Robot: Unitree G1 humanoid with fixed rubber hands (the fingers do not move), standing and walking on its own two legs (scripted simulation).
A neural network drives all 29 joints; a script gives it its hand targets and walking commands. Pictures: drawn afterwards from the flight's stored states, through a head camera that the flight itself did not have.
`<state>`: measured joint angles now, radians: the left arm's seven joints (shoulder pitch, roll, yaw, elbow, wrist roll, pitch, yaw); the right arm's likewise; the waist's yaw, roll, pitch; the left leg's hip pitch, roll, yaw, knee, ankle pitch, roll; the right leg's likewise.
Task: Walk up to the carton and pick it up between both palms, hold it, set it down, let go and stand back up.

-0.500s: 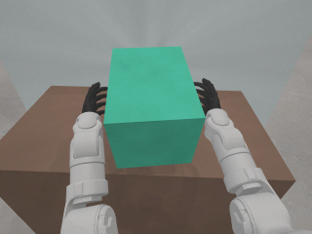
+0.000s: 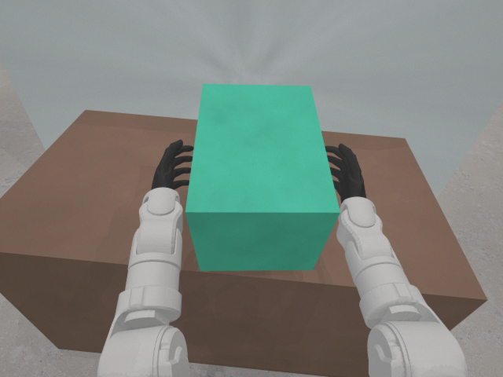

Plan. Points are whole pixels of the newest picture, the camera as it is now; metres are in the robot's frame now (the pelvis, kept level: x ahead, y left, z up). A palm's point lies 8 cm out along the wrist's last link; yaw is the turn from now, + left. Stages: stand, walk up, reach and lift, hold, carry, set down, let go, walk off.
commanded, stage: set down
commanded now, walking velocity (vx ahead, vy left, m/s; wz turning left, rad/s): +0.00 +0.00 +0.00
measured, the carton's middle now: (256, 175) +0.45 +0.02 +0.09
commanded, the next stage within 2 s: none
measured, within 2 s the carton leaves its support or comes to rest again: neither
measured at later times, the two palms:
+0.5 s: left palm (159, 198) +0.37 +0.18 +0.10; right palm (335, 197) +0.38 -0.12 +0.11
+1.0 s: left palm (164, 203) +0.40 +0.19 +0.06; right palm (328, 200) +0.40 -0.11 +0.08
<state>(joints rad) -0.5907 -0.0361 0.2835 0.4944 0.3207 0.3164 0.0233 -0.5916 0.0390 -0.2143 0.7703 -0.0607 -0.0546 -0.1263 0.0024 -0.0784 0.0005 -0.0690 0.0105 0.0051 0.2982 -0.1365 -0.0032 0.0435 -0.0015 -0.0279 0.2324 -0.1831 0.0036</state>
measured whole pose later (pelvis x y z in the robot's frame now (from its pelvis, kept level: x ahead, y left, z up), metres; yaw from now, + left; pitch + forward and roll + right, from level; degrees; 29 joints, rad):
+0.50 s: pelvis +0.00 +0.00 +0.00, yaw +1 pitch -4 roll +0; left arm -0.66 -0.01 0.38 0.72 0.31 0.18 -0.02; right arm -0.64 0.10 -0.36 0.88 -0.20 -0.12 -0.13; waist 0.03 -0.06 0.01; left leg -0.09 0.01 0.00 0.29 -0.13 0.00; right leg 0.02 0.00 -0.05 0.23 -0.18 0.00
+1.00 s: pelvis +0.01 +0.01 +0.00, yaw -1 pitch +2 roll +0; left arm -0.70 -0.02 0.44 0.87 0.35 0.05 -0.01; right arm -0.68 0.14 -0.58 0.93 -0.37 -0.21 -0.07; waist 0.06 -0.06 0.00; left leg -0.18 0.02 0.05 0.30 -0.14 0.00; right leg -0.08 -0.01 -0.02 0.24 -0.19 0.01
